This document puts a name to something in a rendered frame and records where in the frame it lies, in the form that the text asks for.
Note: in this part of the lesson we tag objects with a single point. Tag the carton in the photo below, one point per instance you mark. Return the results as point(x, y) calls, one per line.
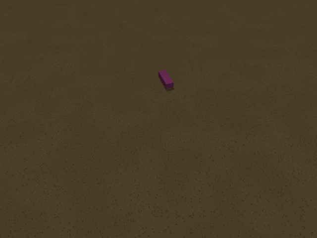
point(165, 78)

